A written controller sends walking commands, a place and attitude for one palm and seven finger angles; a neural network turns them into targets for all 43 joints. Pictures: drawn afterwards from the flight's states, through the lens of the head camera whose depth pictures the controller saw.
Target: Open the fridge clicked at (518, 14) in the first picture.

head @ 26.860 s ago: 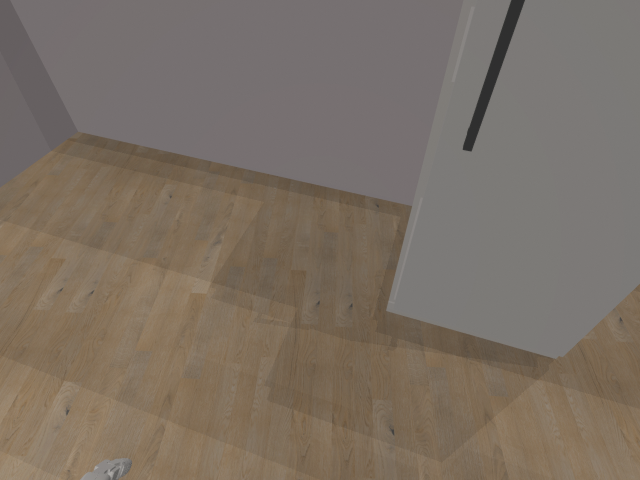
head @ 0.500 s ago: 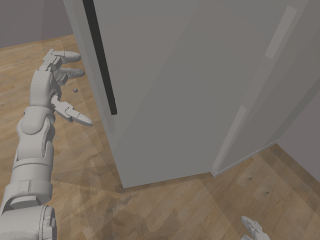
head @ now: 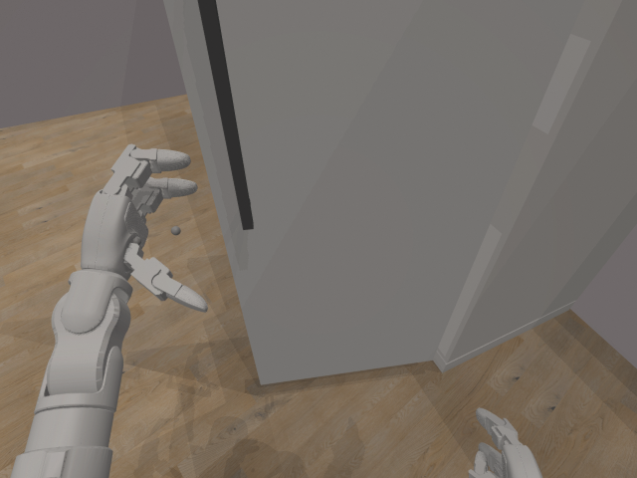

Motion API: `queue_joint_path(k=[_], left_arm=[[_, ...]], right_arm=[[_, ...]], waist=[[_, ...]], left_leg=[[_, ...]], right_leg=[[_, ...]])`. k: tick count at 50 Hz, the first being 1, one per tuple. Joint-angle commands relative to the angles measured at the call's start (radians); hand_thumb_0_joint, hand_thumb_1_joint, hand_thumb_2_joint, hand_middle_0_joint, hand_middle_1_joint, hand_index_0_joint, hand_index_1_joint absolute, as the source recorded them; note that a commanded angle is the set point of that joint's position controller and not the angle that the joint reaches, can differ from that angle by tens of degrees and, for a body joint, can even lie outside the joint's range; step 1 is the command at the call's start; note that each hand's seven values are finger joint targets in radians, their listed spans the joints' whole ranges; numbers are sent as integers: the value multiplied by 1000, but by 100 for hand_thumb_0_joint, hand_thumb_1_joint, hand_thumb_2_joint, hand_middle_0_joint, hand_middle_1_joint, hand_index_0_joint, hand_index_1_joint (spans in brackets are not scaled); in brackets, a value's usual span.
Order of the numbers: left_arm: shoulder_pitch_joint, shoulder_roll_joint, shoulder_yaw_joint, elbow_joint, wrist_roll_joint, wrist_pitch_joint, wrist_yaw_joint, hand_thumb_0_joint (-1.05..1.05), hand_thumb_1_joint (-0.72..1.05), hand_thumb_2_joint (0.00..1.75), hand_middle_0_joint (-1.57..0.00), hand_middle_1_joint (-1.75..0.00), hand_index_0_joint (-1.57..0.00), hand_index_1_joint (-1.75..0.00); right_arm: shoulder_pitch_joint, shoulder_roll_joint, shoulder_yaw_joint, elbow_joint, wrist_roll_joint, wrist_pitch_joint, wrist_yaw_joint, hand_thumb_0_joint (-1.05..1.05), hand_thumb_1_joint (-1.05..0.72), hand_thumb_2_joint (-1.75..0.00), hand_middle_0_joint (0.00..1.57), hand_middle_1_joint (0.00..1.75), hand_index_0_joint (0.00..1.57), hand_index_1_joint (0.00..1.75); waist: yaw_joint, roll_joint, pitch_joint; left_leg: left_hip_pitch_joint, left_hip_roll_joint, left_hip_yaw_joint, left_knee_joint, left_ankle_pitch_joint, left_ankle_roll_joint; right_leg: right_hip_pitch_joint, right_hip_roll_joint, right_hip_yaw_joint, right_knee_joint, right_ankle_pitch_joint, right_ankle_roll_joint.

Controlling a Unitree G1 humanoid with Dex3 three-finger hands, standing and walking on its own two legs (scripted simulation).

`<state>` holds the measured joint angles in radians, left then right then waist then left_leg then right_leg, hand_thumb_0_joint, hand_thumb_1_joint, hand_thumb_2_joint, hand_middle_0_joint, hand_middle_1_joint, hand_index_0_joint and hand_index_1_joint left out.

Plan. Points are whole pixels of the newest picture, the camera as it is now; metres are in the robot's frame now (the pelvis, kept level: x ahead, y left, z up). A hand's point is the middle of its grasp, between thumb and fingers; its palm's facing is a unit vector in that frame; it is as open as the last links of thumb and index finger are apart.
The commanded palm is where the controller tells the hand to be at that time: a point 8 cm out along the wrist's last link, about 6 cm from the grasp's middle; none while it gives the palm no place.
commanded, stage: slip the hand off the handle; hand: left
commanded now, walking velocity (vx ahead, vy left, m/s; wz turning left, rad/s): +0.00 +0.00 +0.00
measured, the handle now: (224, 86) +0.51 +0.17 +0.27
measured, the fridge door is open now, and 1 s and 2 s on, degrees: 73 73 73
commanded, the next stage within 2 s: draw the hand back to the body in 0.16 s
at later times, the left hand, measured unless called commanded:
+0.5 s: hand (161, 243) +0.30 +0.20 +0.18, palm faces +0.31 -0.95 +0.02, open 14.7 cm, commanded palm +0.25 +0.24 +0.19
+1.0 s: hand (106, 290) +0.24 +0.24 +0.17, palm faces +0.42 -0.87 -0.27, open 13.5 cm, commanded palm +0.20 +0.27 +0.19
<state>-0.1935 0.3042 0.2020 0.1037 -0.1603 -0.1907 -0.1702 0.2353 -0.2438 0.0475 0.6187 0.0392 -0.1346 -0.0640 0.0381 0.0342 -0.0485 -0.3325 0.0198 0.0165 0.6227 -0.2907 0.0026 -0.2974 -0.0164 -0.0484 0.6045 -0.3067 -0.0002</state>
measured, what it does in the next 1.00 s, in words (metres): stands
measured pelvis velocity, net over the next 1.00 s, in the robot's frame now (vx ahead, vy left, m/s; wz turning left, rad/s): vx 0.02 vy -0.01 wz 0.02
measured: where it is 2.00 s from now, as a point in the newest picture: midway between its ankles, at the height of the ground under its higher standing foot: outside the picture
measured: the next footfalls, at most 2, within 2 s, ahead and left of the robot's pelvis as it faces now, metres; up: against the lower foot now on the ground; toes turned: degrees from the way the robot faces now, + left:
none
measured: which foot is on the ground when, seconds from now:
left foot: down 0.00-1.00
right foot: down 0.00-1.00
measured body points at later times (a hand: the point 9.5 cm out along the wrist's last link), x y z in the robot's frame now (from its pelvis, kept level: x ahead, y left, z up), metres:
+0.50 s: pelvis +0.01 -0.02 +0.01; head -0.02 -0.04 +0.46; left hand +0.28 +0.25 +0.18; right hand +0.20 -0.23 -0.07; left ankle +0.02 +0.12 -0.73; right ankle +0.01 -0.12 -0.73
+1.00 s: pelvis +0.02 -0.01 +0.01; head -0.01 -0.03 +0.46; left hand +0.21 +0.28 +0.19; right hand +0.23 -0.21 -0.06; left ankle +0.02 +0.12 -0.73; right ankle +0.01 -0.12 -0.73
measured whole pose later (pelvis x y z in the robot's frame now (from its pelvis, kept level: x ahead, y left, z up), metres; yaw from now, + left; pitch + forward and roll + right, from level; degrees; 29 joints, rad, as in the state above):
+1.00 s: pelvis +0.02 -0.01 +0.01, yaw +1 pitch -4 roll +0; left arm 0.24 0.32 0.26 -0.32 -0.10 0.09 0.08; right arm 0.18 -0.24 0.07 0.64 -0.01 -0.13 -0.08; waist 0.09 0.05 -0.01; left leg -0.13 0.02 0.00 0.45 -0.25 -0.01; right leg -0.10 -0.01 -0.07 0.45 -0.28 -0.01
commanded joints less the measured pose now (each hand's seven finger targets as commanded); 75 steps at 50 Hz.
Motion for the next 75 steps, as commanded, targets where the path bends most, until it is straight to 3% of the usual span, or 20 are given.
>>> queue_joint_path(k=[1,3,8,14,15,16,19,23,29,37,39,40,42,45,48,52,59,65,67,75], left_arm=[[-340,144,14,-235,-8,-35,5,0,-55,20,-25,-115,-25,-115],[-300,165,45,-228,-15,-29,13,0,-55,20,-25,-115,-25,-115],[-254,170,71,-325,-17,-56,30,0,-55,20,-25,-115,-25,-115],[-244,152,39,-298,-8,-51,28,0,-55,20,-25,-115,-25,-115],[-230,100,153,-204,-164,83,80,0,-55,20,-25,-115,-25,-115],[-273,70,93,-302,-157,147,97,0,-55,20,-25,-115,-25,-115],[-185,103,157,-352,-154,287,156,0,-55,20,-25,-115,-25,-115],[-125,61,87,-524,-75,491,239,0,-55,20,-25,-115,-25,-115],[-91,87,131,-616,-81,459,232,0,-55,20,-25,-115,-25,-115],[4,91,141,-571,-88,540,179,0,-44,25,-25,-109,-25,-109],[-1,105,160,-624,-94,536,172,0,-37,29,-24,-104,-24,-104],[55,260,173,-670,22,381,216,0,-33,31,-24,-102,-24,-102],[200,212,166,-585,32,297,237,0,-26,34,-24,-98,-24,-98],[183,194,135,-661,54,211,247,0,-15,39,-24,-92,-24,-92],[208,184,120,-658,69,166,259,0,-4,44,-23,-85,-23,-85],[268,195,142,-605,80,124,272,0,10,51,-23,-77,-23,-77],[393,223,213,-633,82,71,274,0,36,64,-22,-62,-22,-62],[441,215,222,-640,84,57,272,0,57,74,-21,-49,-21,-49],[476,229,243,-633,85,55,273,0,65,78,-21,-45,-21,-45],[491,218,246,-676,86,54,276,0,90,90,-20,-30,-20,-30]], right_arm=[[-116,-115,-43,-154,-1,-72,-20,0,-90,-90,20,30,20,30],[-125,-113,-40,-157,-3,-74,-24,0,-90,-90,20,30,20,30],[-142,-100,-34,-164,-12,-86,-17,0,-90,-90,20,30,20,30],[-136,-103,-33,-146,-13,-95,-21,0,-90,-90,20,30,20,30],[-190,-87,-28,-139,18,-96,-33,0,-90,-90,20,30,20,30],[-209,-88,-20,-146,16,-102,-40,0,-90,-90,20,30,20,30],[-216,-90,-22,-146,13,-107,-48,0,-90,-90,20,30,20,30],[-242,-83,-19,-164,15,-76,-27,0,-90,-90,20,30,20,30],[-226,-89,-18,-142,-6,-67,-39,0,-90,-90,20,30,20,30],[-255,-78,-3,-140,4,-33,-49,0,-90,-90,20,30,20,30],[-254,-76,-4,-151,0,-36,-50,0,-90,-90,20,30,20,30],[-231,-86,-11,-154,-42,-45,-42,0,-90,-90,20,30,20,30],[-220,-84,-13,-143,-46,-47,-29,0,-90,-90,20,30,20,30],[-208,-73,-16,-152,-49,-46,-24,0,-90,-90,20,30,20,30],[-197,-80,-23,-148,-50,-52,-26,0,-90,-90,20,30,20,30],[-194,-87,-30,-133,-52,-53,-36,0,-90,-90,20,30,20,30],[-197,-81,-43,-130,-54,-44,-34,0,-90,-90,20,30,20,30],[-194,-82,-50,-126,-52,-46,-31,0,-90,-90,20,30,20,30],[-190,-87,-56,-125,-53,-48,-31,0,-90,-90,20,30,20,30],[-182,-85,-58,-130,-52,-45,-31,0,-90,-90,20,30,20,30]], waist=[[-22,3,-131],[-13,-41,-128],[10,-7,-182],[-10,-3,-109],[53,-33,-139],[37,-23,-141],[63,-39,-180],[64,-2,-205],[32,-106,-173],[46,18,-70],[46,-5,-112],[33,-1,-27],[46,-45,-45],[31,24,-89],[22,16,-73],[29,-19,-21],[49,15,-59],[41,29,16],[44,-4,19],[39,45,9]], left_leg=[[99,-21,-35,-125,2,20],[85,-23,-27,-122,-4,25],[112,-25,-18,-118,68,23],[97,-27,-10,-112,64,24],[65,-31,-26,-142,4,12],[90,-33,-19,-151,5,15],[112,-34,-15,-159,94,20],[168,-31,-6,-166,245,28],[214,-27,-10,-158,255,33],[205,-33,-11,-181,220,26],[224,-31,-15,-182,258,28],[218,-41,-7,-181,242,29],[203,-36,-13,-192,245,31],[253,-30,-2,-203,262,29],[265,-24,1,-219,235,31],[250,-23,-8,-246,186,32],[249,-19,-7,-258,234,28],[231,-15,-8,-277,197,22],[230,-12,-10,-280,201,23],[237,-13,-13,-291,189,18]], right_leg=[[-30,33,12,-123,27,-15],[-16,29,21,-139,8,-9],[39,25,22,-127,74,-13],[7,24,31,-145,83,-5],[72,16,30,-184,26,-11],[76,10,34,-201,10,-3],[127,4,31,-199,98,-1],[169,4,4,-169,276,-4],[150,15,3,-172,321,8],[131,14,3,-208,254,-5],[157,14,-4,-194,299,-5],[119,-6,29,-228,329,14],[152,-4,21,-218,338,10],[179,-1,17,-213,321,1],[168,4,16,-236,274,3],[158,9,9,-259,195,1],[223,1,9,-249,239,-5],[189,9,5,-273,188,-5],[190,13,3,-279,190,-5],[198,11,4,-276,178,-7]])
